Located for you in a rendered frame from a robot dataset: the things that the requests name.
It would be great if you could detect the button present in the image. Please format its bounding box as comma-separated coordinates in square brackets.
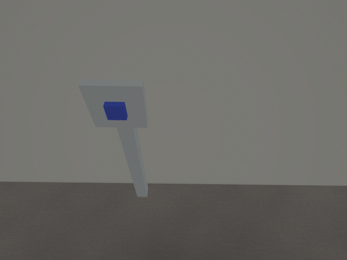
[103, 102, 128, 120]

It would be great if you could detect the panel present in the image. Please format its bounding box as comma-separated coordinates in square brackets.
[78, 79, 148, 197]

